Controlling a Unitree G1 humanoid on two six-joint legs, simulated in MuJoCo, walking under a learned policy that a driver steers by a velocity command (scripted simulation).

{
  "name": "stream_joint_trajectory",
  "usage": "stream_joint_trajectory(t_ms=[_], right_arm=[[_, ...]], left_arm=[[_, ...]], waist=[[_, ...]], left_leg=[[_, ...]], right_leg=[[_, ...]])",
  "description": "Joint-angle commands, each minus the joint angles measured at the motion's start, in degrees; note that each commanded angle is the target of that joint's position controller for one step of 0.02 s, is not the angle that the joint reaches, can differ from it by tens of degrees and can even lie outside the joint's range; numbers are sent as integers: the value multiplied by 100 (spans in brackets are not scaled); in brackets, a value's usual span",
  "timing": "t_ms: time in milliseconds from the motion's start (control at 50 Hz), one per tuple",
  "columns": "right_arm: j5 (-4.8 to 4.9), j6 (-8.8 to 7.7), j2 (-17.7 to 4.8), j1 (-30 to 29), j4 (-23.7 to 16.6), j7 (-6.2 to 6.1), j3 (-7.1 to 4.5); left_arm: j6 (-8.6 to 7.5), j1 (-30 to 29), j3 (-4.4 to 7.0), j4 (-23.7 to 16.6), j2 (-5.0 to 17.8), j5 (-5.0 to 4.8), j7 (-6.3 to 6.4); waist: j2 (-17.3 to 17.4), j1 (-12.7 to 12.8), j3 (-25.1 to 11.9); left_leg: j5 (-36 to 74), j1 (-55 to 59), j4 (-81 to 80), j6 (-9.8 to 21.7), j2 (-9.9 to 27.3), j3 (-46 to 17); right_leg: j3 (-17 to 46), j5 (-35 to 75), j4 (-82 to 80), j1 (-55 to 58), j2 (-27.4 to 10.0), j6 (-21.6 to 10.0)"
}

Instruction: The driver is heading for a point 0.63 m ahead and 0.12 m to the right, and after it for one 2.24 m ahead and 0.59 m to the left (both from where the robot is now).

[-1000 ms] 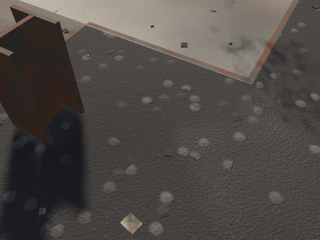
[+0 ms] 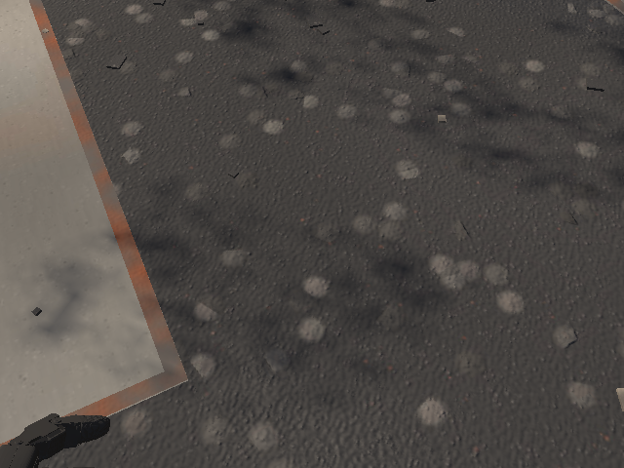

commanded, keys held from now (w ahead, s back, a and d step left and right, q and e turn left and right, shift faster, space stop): e+shift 0.28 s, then shift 0.72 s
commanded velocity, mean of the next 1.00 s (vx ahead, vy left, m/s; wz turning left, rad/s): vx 0.06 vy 0.00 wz -0.51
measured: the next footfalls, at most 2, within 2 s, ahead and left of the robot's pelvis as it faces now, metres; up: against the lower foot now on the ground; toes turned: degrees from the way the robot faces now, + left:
left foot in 0.38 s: +0.29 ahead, +0.16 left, +0.00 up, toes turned -31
right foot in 0.72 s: +0.09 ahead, -0.03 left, +0.00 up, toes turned -25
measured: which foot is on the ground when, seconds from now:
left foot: up 0.00-0.36, down 0.38-1.00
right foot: down 0.00-0.38, up 0.40-0.70, down 0.72-1.00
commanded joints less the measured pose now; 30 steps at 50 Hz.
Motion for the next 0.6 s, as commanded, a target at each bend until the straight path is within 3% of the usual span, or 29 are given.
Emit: stream_joint_trajectory(t_ms=[20, 40, 60, 100, 140, 180, 220, 280, 340, 360, 380, 400, 420, 440, 460, 480, 500, 540, 600], right_arm=[[-37, -276, -1008, 174, -904, 191, -44], [-19, -243, -1042, -324, -1017, 153, -76], [-114, -166, -922, -440, -945, 64, -66], [-168, -22, -897, -481, -933, 26, -94], [-203, 14, -554, -566, -919, 36, -25], [-180, 30, -281, -708, -913, 38, 49], [-122, 88, -244, -802, -882, 63, 50], [-110, 145, -234, -1118, -901, 104, 22], [-68, 103, -385, -892, -782, 151, -82], [-96, 84, -390, -774, -723, 162, -114], [-202, 105, -600, -849, -802, 147, -150], [-424, 186, -948, -893, -894, 133, -210], [-419, 181, -869, -986, -947, 122, -221], [-311, 205, -508, -1125, -1046, 96, -132], [-207, 253, -353, -1211, -1057, 78, -72], [-132, 278, -327, -1219, -1048, 60, -44], [-122, 308, -331, -1158, -1001, 41, -14], [-151, 362, -288, -944, -901, 30, 1], [-120, 436, -363, -720, -773, 41, -37]], left_arm=[[-52, 869, 440, -608, 1364, 214, 38], [-74, 574, 375, -611, 1107, 49, 36], [-86, 399, 299, -606, 853, -86, 78], [-21, 186, 305, -599, 815, -33, 181], [71, 178, 338, -526, 812, -17, 315], [194, 346, 378, -446, 861, -46, 457], [324, 270, 396, -479, 864, -84, 542], [419, 283, 355, -519, 694, -92, 555], [413, 282, 273, -538, 475, -51, 541], [405, 339, 219, -509, 329, -67, 533], [403, 804, 104, -438, -26, -15, 509], [370, 940, 129, -579, 135, -23, 492], [285, 1092, 267, -512, 629, 56, 452], [311, 975, 332, -304, 875, 0, 455], [375, 924, 309, -172, 758, -8, 486], [417, 913, 252, -133, 598, 38, 515], [419, 865, 179, -144, 395, 31, 496], [371, 675, 62, -204, 135, -8, 463], [318, 484, -60, -211, -83, 6, 422]], waist=[[-460, 586, -3248], [118, 427, -2284], [595, 241, -1865], [346, 17, -1368], [283, -13, -1346], [226, 69, -1700], [-18, 98, -1831], [-480, 280, -1572], [-854, 237, -1533], [-770, 178, -1451], [146, 388, -1529], [1570, 600, -1195], [1675, 692, -1204], [1064, 561, -1060], [686, 548, -931], [575, 484, -877], [565, 448, -827], [764, 335, -919], [1259, 161, -1116]], left_leg=[[-192, -3453, 3155, 5, -562, -1813], [152, -3551, 2516, 47, -419, -1794], [304, -3358, 2039, 9, -215, -1794], [363, -2637, 1190, -58, -174, -1730], [522, -2202, 185, -157, -278, -1532], [1020, -1953, -475, -274, -492, -1511], [1526, -1761, -966, -306, -598, -1564], [1810, -1476, -1781, -262, -705, -1637], [2285, -863, -2874, -117, -538, -1612], [2830, -409, -3481, 41, -361, -1572], [3193, 159, -3830, 492, 672, -2471], [4007, -6, -4205, 1513, 1757, -3924], [3443, -395, -4361, 2064, 2172, -4776], [2944, -567, -4207, 1911, 1817, -4027], [2565, -682, -4117, 1598, 1352, -3373], [2465, -694, -4085, 1465, 1150, -3116], [2608, -756, -4107, 1431, 1001, -2879], [2599, -508, -4123, 1349, 714, -2419], [2440, -195, -4106, 1410, 671, -2254]], right_leg=[[4996, 1351, -1789, 5069, -2309, -2009], [4521, 647, -1929, 4149, -1969, -1662], [4128, 596, -1912, 3407, -1688, -1365], [3327, 1690, -1898, 2094, -1238, -1131], [2794, 2711, -1649, 1525, -872, -916], [2803, 2938, -1495, 1541, -742, -777], [2863, 2143, -1426, 1487, -620, -562], [3117, 910, -1404, 1347, -466, -279], [3313, 360, -975, 1498, -475, -11], [3224, -175, -655, 1312, -314, 145], [2674, -2081, 436, 859, 157, 418], [1679, -3314, 1676, 35, 936, 776], [1631, -3003, 2980, -214, 424, 1042], [1584, -2542, 3425, -165, 261, 1117], [1459, -2184, 3614, -111, 211, 1193], [1366, -1968, 3821, -141, 217, 1262], [1254, -1839, 3828, -76, 217, 1303], [960, -1754, 3013, 89, 108, 1345], [627, -2027, 1261, 786, -260, 1360]])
